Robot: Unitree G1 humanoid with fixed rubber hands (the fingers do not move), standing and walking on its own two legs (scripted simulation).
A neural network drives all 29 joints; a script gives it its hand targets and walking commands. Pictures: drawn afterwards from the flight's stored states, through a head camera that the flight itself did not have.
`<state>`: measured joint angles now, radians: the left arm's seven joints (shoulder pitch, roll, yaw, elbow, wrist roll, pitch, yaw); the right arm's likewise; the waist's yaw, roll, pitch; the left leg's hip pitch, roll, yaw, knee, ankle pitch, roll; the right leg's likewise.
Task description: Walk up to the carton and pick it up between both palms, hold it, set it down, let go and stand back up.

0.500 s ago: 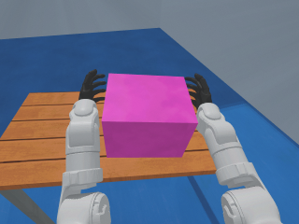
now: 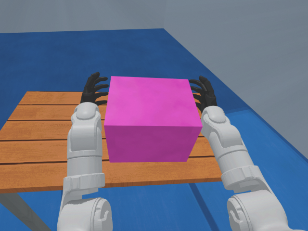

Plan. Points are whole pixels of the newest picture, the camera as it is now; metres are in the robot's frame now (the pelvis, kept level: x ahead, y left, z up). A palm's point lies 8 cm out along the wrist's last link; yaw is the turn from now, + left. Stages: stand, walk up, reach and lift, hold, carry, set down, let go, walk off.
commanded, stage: hold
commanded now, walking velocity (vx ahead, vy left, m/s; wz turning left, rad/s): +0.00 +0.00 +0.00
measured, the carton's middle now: (149, 119) +0.36 +0.01 +0.14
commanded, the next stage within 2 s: set down in 0.50 s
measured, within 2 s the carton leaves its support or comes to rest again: neither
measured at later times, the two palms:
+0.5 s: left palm (93, 104) +0.35 +0.15 +0.19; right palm (212, 110) +0.35 -0.14 +0.18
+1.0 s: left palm (93, 117) +0.35 +0.16 +0.15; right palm (206, 119) +0.35 -0.14 +0.14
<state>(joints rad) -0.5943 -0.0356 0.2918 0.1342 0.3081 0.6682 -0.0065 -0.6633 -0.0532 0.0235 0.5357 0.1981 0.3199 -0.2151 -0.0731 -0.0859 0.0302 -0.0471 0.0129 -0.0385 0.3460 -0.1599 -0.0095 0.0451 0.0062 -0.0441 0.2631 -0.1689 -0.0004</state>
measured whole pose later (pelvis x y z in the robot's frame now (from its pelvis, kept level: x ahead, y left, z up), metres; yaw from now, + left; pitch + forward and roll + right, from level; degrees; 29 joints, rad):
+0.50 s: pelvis +0.00 +0.00 +0.00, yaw +0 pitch -9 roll -1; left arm -0.57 -0.05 0.28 0.09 0.31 0.68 -0.01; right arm -0.62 -0.06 0.03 0.47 0.20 0.35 -0.22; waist -0.08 -0.05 0.04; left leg -0.03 0.01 -0.03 0.35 -0.16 -0.01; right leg 0.05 0.01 -0.04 0.27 -0.17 0.00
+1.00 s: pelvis +0.00 +0.00 +0.00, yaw +0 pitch -11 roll +0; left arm -0.52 -0.10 0.32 0.23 0.40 0.46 -0.06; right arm -0.54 0.05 -0.11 0.61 -0.01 -0.01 -0.16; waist -0.03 -0.08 0.10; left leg 0.03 0.01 -0.03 0.30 -0.14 -0.01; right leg 0.10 0.00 -0.05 0.27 -0.18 0.00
